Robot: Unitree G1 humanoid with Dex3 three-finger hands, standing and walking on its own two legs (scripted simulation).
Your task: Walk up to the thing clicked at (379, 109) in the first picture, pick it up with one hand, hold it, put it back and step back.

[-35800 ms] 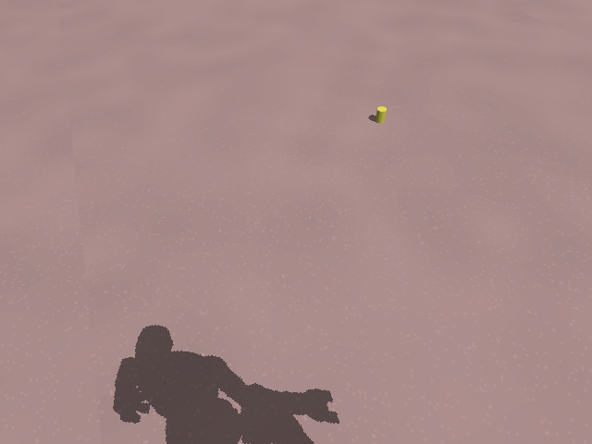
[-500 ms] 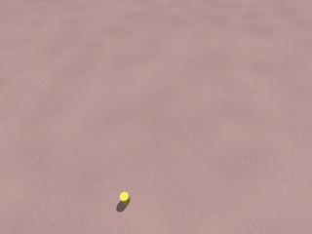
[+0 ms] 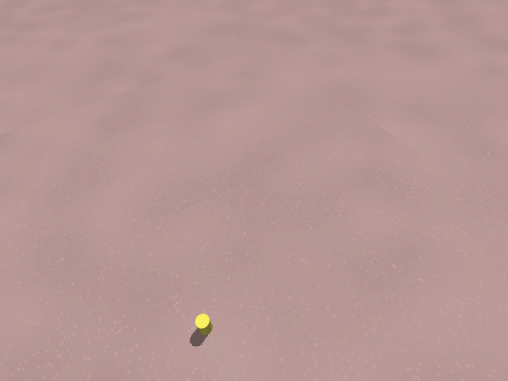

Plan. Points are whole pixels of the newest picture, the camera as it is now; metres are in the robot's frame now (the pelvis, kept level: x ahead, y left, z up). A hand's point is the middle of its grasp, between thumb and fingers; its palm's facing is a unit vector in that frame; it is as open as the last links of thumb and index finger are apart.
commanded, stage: stand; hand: left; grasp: from above
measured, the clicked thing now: (204, 324) +0.44 +0.25 -0.74
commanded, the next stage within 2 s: step back in 1.48 s
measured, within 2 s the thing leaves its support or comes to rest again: neither
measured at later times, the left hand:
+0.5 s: hand out of the picture +0.08 +0.24 -0.16, palm faces +0.00 -0.94 -0.33, open 7.4 cm
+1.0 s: hand out of the picture +0.09 +0.24 -0.16, palm faces +0.00 -0.94 -0.33, open 7.4 cm
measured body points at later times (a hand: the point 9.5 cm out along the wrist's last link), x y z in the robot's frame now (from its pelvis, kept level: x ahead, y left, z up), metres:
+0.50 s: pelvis +0.01 +0.00 +0.00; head +0.02 -0.01 +0.45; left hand +0.08 +0.29 -0.13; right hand +0.08 -0.29 -0.14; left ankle +0.02 +0.12 -0.75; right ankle +0.00 -0.13 -0.75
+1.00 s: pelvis +0.01 +0.00 +0.00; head +0.02 -0.01 +0.45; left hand +0.09 +0.29 -0.13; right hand +0.09 -0.30 -0.14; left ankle +0.02 +0.12 -0.75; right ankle +0.00 -0.13 -0.75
